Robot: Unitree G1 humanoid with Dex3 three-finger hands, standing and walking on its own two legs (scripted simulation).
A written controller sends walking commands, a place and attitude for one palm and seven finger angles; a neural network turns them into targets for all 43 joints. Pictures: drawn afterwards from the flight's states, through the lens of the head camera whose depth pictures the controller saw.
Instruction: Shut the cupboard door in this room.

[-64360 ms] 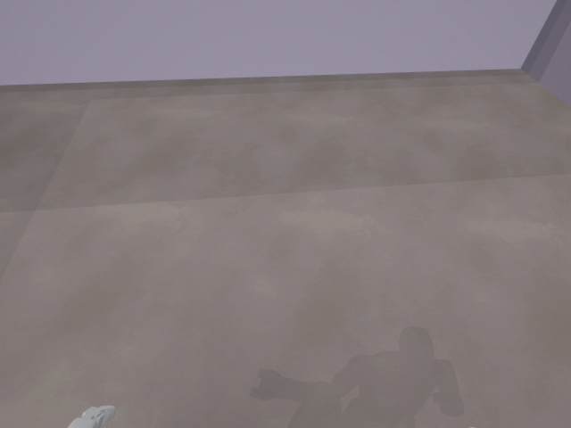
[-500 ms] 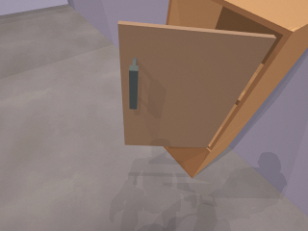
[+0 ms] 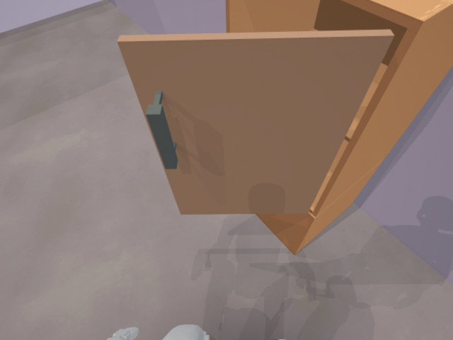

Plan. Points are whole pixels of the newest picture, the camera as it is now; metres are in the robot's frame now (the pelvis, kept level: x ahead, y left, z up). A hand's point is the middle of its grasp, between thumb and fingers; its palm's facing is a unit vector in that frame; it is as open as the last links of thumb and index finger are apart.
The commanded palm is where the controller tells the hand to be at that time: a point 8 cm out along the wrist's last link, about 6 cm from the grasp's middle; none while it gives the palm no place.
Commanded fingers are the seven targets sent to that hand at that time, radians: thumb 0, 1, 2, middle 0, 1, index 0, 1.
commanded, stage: come to a stop and stand still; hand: left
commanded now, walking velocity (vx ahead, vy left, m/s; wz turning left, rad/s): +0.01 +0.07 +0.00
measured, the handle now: (165, 132) +0.47 +0.15 +0.08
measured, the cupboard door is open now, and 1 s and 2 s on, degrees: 52 52 52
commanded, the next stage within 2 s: look again from close up in 0.66 s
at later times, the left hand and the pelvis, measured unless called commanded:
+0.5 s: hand out of the picture -0.02 +0.27 -0.16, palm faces -0.01 -0.96 -0.28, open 7.3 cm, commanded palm none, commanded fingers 0.00 0.90 0.90 -0.20 -0.30 -0.20 -0.30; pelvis -0.03 +0.07 +0.00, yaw -2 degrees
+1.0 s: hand out of the picture +0.01 +0.24 -0.16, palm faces -0.03 -0.97 -0.22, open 7.3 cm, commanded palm none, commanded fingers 0.00 0.90 0.90 -0.20 -0.30 -0.20 -0.30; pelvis -0.02 +0.06 +0.00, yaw -2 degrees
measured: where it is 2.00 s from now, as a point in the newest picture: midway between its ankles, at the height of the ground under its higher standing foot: outside the picture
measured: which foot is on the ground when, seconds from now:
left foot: up 0.00-0.12, down 0.14-1.00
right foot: down 0.00-0.16, up 0.18-0.34, down 0.36-1.00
